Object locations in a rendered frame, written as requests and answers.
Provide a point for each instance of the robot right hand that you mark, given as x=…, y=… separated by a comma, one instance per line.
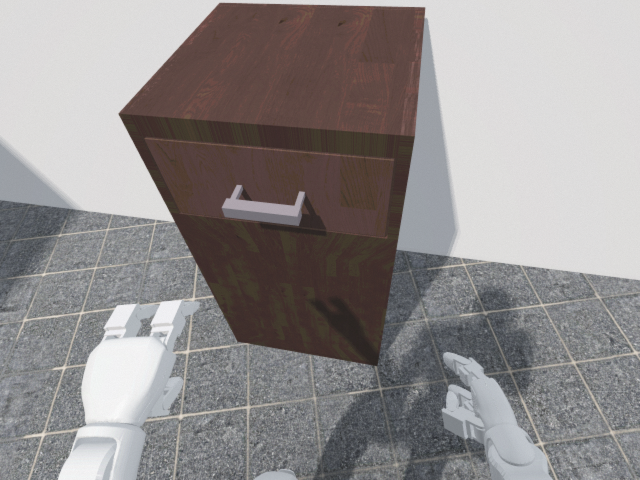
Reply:
x=484, y=407

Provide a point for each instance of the robot right forearm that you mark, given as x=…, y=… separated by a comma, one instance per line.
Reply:
x=512, y=455

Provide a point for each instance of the robot left hand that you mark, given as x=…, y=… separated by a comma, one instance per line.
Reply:
x=126, y=378

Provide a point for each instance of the drawer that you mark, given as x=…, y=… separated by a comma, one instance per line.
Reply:
x=343, y=192

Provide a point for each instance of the handle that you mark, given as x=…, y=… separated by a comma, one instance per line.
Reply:
x=261, y=211

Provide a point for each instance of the cabinet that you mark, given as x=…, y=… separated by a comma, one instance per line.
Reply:
x=326, y=78

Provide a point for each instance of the robot left forearm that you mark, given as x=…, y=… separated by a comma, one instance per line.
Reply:
x=105, y=451

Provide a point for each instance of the robot left shin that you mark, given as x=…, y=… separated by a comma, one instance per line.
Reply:
x=287, y=471

